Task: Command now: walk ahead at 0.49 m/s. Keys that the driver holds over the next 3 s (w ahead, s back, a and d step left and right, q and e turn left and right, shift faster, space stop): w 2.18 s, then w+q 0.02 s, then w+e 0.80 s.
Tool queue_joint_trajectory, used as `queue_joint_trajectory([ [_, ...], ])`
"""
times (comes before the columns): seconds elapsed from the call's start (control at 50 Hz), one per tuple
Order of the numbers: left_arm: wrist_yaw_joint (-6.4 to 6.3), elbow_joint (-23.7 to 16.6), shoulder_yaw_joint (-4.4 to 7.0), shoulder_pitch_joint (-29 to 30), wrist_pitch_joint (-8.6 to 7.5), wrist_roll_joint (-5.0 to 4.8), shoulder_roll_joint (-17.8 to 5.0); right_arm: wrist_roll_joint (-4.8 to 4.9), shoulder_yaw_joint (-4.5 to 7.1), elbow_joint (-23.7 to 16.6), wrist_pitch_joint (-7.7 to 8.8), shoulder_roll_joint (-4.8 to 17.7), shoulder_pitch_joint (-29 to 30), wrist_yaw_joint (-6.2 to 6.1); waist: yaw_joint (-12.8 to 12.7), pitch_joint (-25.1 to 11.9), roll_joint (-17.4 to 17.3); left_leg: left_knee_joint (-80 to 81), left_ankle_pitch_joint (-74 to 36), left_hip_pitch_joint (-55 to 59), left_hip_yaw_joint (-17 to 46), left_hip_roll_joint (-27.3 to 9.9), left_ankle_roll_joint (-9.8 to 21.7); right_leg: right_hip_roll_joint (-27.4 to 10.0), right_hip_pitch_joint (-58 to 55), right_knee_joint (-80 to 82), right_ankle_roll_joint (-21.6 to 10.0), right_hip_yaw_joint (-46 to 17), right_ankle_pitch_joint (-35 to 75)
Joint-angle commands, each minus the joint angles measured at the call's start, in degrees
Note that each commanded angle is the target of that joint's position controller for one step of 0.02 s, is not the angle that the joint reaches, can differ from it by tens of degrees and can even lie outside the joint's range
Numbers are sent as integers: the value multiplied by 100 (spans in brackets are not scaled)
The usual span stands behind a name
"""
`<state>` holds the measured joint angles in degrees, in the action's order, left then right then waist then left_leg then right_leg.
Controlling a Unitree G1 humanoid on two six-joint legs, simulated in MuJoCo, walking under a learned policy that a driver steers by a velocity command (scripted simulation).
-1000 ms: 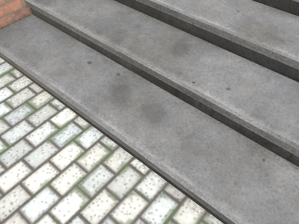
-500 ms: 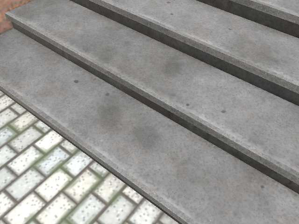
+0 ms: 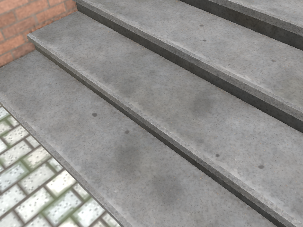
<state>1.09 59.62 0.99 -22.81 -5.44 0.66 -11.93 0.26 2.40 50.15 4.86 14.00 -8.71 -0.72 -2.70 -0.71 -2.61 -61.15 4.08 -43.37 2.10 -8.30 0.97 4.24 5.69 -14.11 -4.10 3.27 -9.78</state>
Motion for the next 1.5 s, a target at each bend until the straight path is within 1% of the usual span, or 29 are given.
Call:
queue_joint_trajectory([
  [0.02, -129, -363, 146, -1, -49, -31, -878, 3, -18, -343, 32, 83, 294, 24, 82, 366, 505, 1269, -828, 130, -120, 59, -92, -1504, 391, 694, -815, -859, 1415],
  [0.14, -162, -278, 165, -476, 88, -52, -907, 102, -55, -556, -32, 67, 861, 154, -80, 490, 884, 2402, -496, 841, -411, 492, 71, -1833, -321, 404, -644, -777, 1723],
  [0.22, -252, -363, 205, -84, 205, -158, -1031, -9, 272, -187, 34, 570, -749, 228, 902, -366, 892, 3469, -229, 2774, -576, 926, 589, -1514, -825, -1721, -289, -457, 4254],
  [0.24, -233, -450, 175, -45, 182, -135, -988, 4, 408, 195, 22, 873, -1901, 197, 1313, -1005, 563, 3505, -548, 4718, 7, 422, 683, -1171, 452, -3244, -85, -276, 3040],
  [0.26, -137, -479, -39, -600, 49, 121, -131, 16, 485, 285, -118, 1470, -2167, 139, 764, -1393, -1453, 3349, -1805, 6226, 2145, -1026, 1179, -195, 2574, -5624, 260, 48, -1632],
  [0.28, -55, -182, -52, -1242, -135, -210, -49, -108, 413, 350, -146, 1206, -2540, 132, 929, -2176, -1613, 4481, 258, 6649, 4127, -1636, 2001, 23, 3510, -7468, 249, -1042, -2237],
  [0.3, -8, -309, 72, -545, -219, -404, -464, -111, 302, 402, -154, 685, -2184, 139, 929, -1188, -786, 4688, 1400, 6014, 3637, -1401, 1814, -296, 4413, -8467, 174, -937, -1919],
  [0.34, -34, -759, 49, 701, -164, -351, -243, -123, 38, 530, -191, 37, -1678, 244, 791, -213, 42, 4722, 1549, 4696, 2387, -997, 1493, -680, 5309, -9923, 42, -370, -1499],
  [0.4, 3, -1155, -193, 717, 58, -349, 528, -243, -232, 999, -267, -460, -1839, 316, 336, 171, -212, 4740, 1364, 3574, 1696, -721, 1235, -685, 6265, -11953, -261, -426, -1388],
  [0.46, -12, -1741, -491, 1085, 168, -363, 889, -262, -414, 1147, -338, -483, -1792, 242, 2, 659, 5, 4676, 1604, 2560, 1152, -703, 888, -460, 7441, -12545, -348, -1016, -961],
  [0.54, -145, -2193, -492, 1829, 129, -37, 200, -224, -493, 890, -127, -125, -1361, 83, -96, 341, -85, 5626, 582, 559, 86, 53, 998, -650, 5088, -9135, 299, 276, 600],
  [0.6, -263, -2483, -571, 2670, 127, -63, 294, 158, -351, 1385, -85, 190, -2584, -117, 429, 117, -157, 5868, -746, 3154, 379, -296, 979, -1051, 5419, -7340, 220, 491, 261],
  [0.66, 6, -2530, -603, 2870, 33, -232, 537, -66, -349, 1310, -332, 181, -2877, -199, 298, -83, -636, 5171, -4230, 4487, 118, -506, 859, -500, 4442, -5625, -151, 1112, -1315],
  [0.7, 116, -2395, -435, 2331, 16, -244, 217, -135, -311, 1185, -414, 342, -2839, -178, -111, -475, -1231, 4288, -7211, 5233, 116, -778, 1033, -22, 3694, -5030, -386, 1134, -2200],
  [0.74, 175, -1919, -172, 730, -40, -95, -509, -221, -269, 831, -260, 447, -2047, -183, -945, -1501, -1215, 2138, -8502, 4560, -58, -469, 1075, -571, 1524, -4067, -958, -739, -1079],
  [0.76, 141, -1599, 58, 47, 49, 92, -1097, -111, -285, 717, -82, -97, -2319, -65, -804, -2192, 932, 296, -5384, 2339, -97, 540, 730, -1765, -367, -2301, -1804, -3477, -1929],
  [0.78, -34, -1187, 127, -623, 189, 179, -1249, -217, -271, 737, 98, -235, -1928, 139, -961, -2127, 2107, -2086, 792, 876, 637, 1582, 505, -2597, -953, 53, -2310, -6196, -2102],
  [0.8, -71, -1015, -16, -192, 149, 103, -749, -5, -153, 599, 215, -169, -1685, 315, -544, -927, 1373, -3484, 1299, -29, 1565, 1508, 542, -2695, -32, -14, -1932, -5866, -2616],
  [0.84, 129, -742, -281, 598, 31, 98, 197, 167, -236, -233, 100, -327, -387, 288, 103, 659, 349, -3935, 1045, -794, 797, 977, 837, -2285, 1854, -465, -1038, -3366, -2182],
  [0.88, 243, -512, -341, 869, -5, 228, 620, 128, -255, -164, -85, -406, -1026, 156, 676, 376, 294, -3950, 433, -396, 847, 847, 1021, -1651, 2236, -500, -448, -1752, -1043],
  [0.96, 237, -266, -214, 459, -55, 63, 94, 55, -405, -295, -145, -395, -942, 123, 811, 354, 255, -2494, -291, -805, 532, 788, 819, -1187, 1978, -88, -440, -535, -213],
  [1.02, -7, -137, -151, -144, -87, 8, -167, -117, -376, -540, -91, -176, -178, 172, 484, 52, 483, -961, -891, -504, -246, 513, 298, -1137, 1509, 339, -608, -298, 677],
  [1.2, -220, -99, 28, -1039, 88, -34, -521, 157, -278, -989, -26, -157, 1574, 347, -231, 549, 915, 2267, -372, -488, -518, 494, 113, -1964, -1238, 473, -592, -643, 1755],
  [1.3, -274, -219, 152, -501, 158, -129, -860, -6, 110, -491, -5, 390, -374, 386, 944, -341, 1243, 3579, -461, 2821, -748, 1076, 725, -1601, -947, -1875, -284, -203, 5594],
  [1.32, -225, -366, 160, -205, 88, -106, -885, 23, 261, -133, -39, 702, -1463, 313, 1403, -919, 1072, 3582, -973, 4801, -211, 606, 814, -1329, 395, -3112, -142, -178, 4420],
  [1.34, -103, -440, -35, -541, -51, 145, -118, -73, 377, 60, -183, 1394, -1985, 177, 985, -1589, -919, 3248, -2427, 6661, 1911, -1038, 1324, -313, 2562, -5561, 161, 70, -685],
  [1.36, 0, -157, -80, -1142, -246, -80, 119, -209, 321, 67, -232, 1177, -2226, 112, 1065, -2515, -1225, 4118, -1258, 7131, 3848, -1713, 2280, 93, 3430, -7724, 228, -1197, -2089],
  [1.4, 58, -654, 65, 315, -332, -405, -284, -180, 112, 144, -261, 266, -1506, 139, 894, -950, -286, 4497, 552, 5675, 2497, -1158, 1748, -434, 4879, -9215, 128, -854, -1499],
  [1.5, 36, -1576, -402, 979, 42, -370, 986, -280, -299, 930, -304, -513, -1693, 300, 137, 335, -154, 4676, 1202, 3266, 1304, -781, 1093, -461, 7112, -12766, -365, -906, -1370],
])
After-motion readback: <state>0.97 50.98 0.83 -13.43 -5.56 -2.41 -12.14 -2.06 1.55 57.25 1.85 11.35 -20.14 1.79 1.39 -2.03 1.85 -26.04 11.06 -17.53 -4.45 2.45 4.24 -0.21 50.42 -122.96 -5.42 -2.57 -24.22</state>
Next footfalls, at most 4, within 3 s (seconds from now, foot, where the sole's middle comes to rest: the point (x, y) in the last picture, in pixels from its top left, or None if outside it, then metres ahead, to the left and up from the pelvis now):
0.24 left None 0.30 0.15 -0.78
0.72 right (177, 216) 0.52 -0.03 -0.66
1.32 left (131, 149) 0.84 0.19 -0.66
1.78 right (170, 98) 1.06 0.00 -0.53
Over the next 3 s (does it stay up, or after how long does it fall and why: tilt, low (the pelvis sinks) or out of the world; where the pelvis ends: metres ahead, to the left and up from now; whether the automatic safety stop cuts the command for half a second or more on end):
stays up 1.52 0.06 0.34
